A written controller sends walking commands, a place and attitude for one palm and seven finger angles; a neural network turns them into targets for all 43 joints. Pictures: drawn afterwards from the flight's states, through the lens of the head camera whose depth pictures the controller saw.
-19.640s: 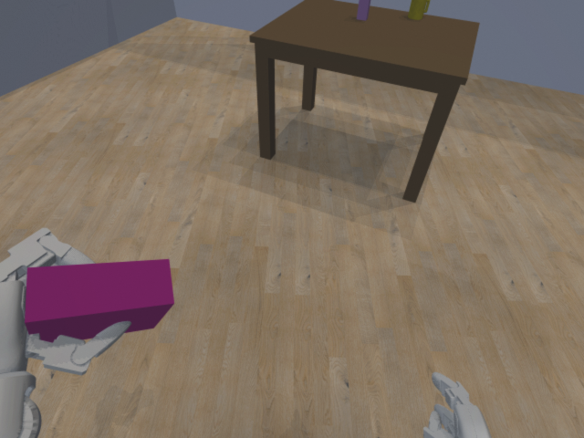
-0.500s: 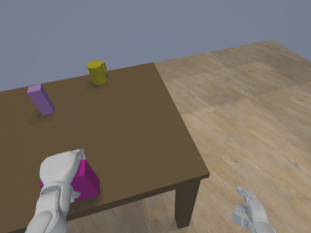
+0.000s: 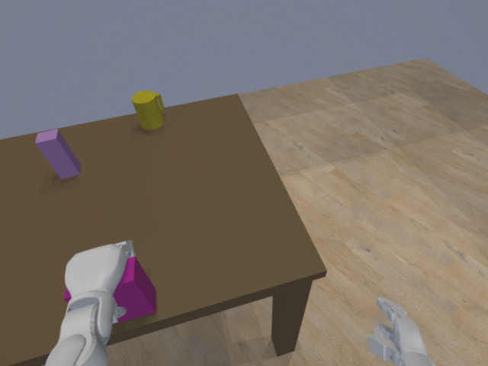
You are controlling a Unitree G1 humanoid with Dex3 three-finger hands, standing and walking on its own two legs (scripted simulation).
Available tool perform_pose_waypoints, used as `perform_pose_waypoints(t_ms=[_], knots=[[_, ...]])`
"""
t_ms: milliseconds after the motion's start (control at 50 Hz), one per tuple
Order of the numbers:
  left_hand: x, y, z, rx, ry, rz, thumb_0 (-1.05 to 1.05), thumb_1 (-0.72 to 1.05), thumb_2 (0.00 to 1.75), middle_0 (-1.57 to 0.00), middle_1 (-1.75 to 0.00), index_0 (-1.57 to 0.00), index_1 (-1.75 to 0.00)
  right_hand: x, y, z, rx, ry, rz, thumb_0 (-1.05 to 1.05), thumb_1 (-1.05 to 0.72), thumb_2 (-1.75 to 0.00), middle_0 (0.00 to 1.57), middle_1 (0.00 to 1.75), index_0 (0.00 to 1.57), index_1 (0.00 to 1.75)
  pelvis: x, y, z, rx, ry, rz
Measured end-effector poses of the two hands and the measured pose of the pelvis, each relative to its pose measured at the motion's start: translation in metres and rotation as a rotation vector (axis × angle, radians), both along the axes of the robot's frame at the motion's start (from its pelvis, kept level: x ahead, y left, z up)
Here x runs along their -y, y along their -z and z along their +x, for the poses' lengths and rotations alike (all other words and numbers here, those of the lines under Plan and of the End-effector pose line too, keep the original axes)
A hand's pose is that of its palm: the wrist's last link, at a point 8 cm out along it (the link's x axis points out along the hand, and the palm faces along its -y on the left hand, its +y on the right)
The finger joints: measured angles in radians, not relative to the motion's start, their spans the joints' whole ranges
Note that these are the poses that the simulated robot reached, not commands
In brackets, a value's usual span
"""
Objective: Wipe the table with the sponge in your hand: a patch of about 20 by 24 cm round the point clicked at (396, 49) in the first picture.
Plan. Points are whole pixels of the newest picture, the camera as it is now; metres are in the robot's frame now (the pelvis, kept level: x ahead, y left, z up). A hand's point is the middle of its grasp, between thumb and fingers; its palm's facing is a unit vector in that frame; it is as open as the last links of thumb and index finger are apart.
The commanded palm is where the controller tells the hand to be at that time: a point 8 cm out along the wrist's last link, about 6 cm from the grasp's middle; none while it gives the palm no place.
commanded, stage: lower the sponge onto the table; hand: left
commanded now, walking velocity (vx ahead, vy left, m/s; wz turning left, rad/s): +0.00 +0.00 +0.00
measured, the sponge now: (119, 298) +0.22 +0.28 -0.05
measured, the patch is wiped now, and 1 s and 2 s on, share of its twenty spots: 0.00 0.25 0.60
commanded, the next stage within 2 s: wipe forward along the first lane in 0.44 s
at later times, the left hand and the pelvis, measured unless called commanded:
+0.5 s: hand (122, 279) +0.24 +0.27 -0.01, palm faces -0.08 -0.08 -0.99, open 9.1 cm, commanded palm +0.22 +0.27 +0.03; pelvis +0.01 +0.00 +0.00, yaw +0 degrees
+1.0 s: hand (119, 262) +0.27 +0.29 -0.02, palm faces -0.12 -0.03 -0.99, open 9.2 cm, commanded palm +0.26 +0.30 +0.01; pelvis -0.01 -0.01 -0.01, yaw +0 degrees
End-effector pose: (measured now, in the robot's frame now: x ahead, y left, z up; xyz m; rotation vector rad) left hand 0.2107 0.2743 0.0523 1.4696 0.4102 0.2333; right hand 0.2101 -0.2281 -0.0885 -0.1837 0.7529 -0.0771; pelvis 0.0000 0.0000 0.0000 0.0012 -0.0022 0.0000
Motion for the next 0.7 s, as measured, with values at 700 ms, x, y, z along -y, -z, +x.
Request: perform_pose_waypoints(t_ms=[700], knots=[[0.006, 0.013, 0.02, 0.0, -0.004, 0.018, -0.01, -0.45, 1.09, -0.83, -1.4, -0.84, -1.41, 0.012, 0.014, -0.008, -0.058, 0.024, -0.006, 0.01, -0.91, -0.9, 0.2, 0.3, 0.2, 0.3, 0.006, 0.007, 0.004, -0.052, -0.001, 0.004]])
